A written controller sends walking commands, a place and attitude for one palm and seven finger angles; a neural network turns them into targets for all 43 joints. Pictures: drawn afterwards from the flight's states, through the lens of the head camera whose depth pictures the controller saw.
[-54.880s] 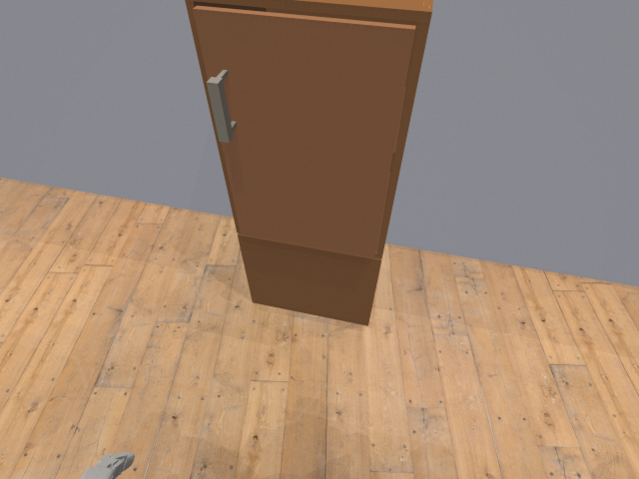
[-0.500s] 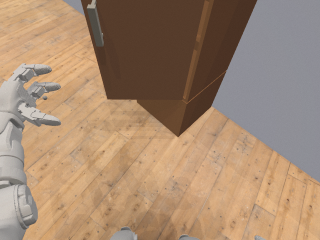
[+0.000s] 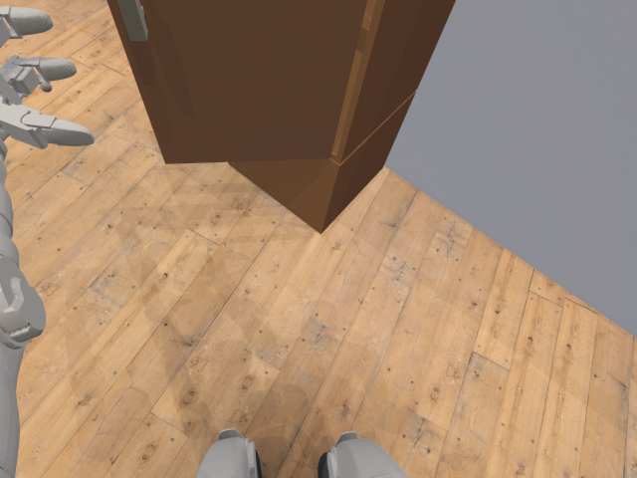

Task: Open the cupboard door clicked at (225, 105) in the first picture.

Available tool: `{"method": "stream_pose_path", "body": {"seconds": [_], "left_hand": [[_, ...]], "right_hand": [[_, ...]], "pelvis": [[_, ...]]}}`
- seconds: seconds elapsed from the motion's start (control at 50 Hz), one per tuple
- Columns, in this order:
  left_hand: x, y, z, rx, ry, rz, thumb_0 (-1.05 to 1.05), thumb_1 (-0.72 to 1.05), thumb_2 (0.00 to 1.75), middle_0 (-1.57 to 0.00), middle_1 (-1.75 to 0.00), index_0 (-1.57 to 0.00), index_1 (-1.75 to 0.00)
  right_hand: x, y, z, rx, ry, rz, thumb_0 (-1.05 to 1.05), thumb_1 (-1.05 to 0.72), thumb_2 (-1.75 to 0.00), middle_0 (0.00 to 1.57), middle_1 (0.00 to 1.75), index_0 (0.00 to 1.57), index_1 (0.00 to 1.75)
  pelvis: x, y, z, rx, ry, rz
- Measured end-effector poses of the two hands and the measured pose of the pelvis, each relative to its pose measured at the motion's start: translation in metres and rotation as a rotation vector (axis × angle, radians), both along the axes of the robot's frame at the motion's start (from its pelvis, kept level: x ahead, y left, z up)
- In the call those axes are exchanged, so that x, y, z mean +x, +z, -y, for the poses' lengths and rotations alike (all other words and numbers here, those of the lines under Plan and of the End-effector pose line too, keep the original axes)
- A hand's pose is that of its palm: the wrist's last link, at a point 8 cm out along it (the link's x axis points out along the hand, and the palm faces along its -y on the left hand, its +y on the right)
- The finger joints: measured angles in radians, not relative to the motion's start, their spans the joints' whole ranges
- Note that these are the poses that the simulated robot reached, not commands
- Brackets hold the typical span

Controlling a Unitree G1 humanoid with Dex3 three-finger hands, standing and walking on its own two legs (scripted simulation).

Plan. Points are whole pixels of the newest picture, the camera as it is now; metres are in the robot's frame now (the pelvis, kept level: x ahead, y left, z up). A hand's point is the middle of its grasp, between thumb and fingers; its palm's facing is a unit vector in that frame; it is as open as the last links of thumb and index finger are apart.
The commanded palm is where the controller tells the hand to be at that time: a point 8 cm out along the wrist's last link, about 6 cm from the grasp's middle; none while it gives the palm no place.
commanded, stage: move the hooked fingers beside the handle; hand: left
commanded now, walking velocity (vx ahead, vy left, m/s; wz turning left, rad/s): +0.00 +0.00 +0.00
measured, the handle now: out of the picture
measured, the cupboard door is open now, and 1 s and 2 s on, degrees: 47 47 47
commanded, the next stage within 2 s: none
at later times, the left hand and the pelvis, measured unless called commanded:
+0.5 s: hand (73, 27) +0.63 +0.24 +0.13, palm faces +0.03 -1.00 +0.00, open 14.0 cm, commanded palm +0.68 +0.27 +0.11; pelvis +0.02 +0.00 -0.02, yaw -3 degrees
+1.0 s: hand (62, 9) +0.68 +0.26 +0.12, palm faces +0.03 -1.00 +0.03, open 14.0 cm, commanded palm +0.70 +0.24 +0.11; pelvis +0.04 +0.03 -0.02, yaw -4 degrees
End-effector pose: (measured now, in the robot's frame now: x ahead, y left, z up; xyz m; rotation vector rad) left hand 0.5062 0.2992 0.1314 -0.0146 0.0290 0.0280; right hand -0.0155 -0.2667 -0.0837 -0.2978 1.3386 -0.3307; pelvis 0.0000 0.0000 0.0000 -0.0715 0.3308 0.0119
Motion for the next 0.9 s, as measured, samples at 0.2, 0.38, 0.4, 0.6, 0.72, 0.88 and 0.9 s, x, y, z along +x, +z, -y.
{"method": "stream_pose_path", "body": {"seconds": [0.2,0.38,0.4,0.6,0.72,0.88,0.9], "left_hand": [[0.046,-0.001,0.006,0.01,0.008,0.0,-0.01,-0.5,0.3,-0.3,-1.2,-0.3,-1.2],[0.084,-0.005,0.009,0.013,0.001,-0.015,-0.01,-0.5,0.3,-0.3,-1.2,-0.3,-1.2],[0.088,-0.005,0.009,0.014,0.001,-0.015,-0.01,-0.5,0.3,-0.3,-1.2,-0.3,-1.2],[0.123,-0.006,0.005,0.009,-0.014,-0.014,-0.01,-0.5,0.3,-0.3,-1.2,-0.3,-1.2],[0.139,-0.01,0.0,-0.002,-0.012,-0.015,-0.01,-0.5,0.3,-0.3,-1.2,-0.3,-1.2],[0.151,-0.014,-0.011,0.004,-0.002,-0.021,-0.01,-0.5,0.3,-0.3,-1.2,-0.3,-1.2],[0.152,-0.014,-0.012,0.003,-0.003,-0.022,-0.01,-0.5,0.3,-0.3,-1.2,-0.29,-1.2]], "right_hand": [[-0.051,0.007,-0.005,-0.023,-0.072,-0.163,0.01,-0.91,-0.9,0.21,0.3,0.21,0.3],[-0.077,0.015,-0.02,-0.032,-0.132,-0.264,0.01,-0.91,-0.9,0.21,0.3,0.21,0.3],[-0.079,0.016,-0.022,-0.03,-0.136,-0.273,0.01,-0.91,-0.9,0.21,0.3,0.21,0.3],[-0.082,0.018,-0.048,-0.011,-0.175,-0.326,0.0,-0.91,-0.9,0.21,0.3,0.21,0.3],[-0.08,0.021,-0.064,0.003,-0.19,-0.347,0.0,-0.91,-0.9,0.21,0.3,0.21,0.3],[-0.085,0.028,-0.084,0.028,-0.212,-0.394,0.0,-0.91,-0.9,0.21,0.3,0.21,0.3],[-0.086,0.029,-0.086,0.031,-0.214,-0.401,0.0,-0.91,-0.9,0.21,0.3,0.21,0.3]], "pelvis": [[0.002,-0.008,0.001,-0.018,-0.012,-0.073],[0.01,-0.014,0.0,-0.036,-0.025,-0.131],[0.011,-0.014,-0.001,-0.039,-0.026,-0.136],[0.023,-0.018,-0.01,-0.057,-0.035,-0.188],[0.03,-0.02,-0.017,-0.069,-0.036,-0.213],[0.036,-0.021,-0.026,-0.087,-0.025,-0.235],[0.036,-0.021,-0.026,-0.089,-0.023,-0.236]]}}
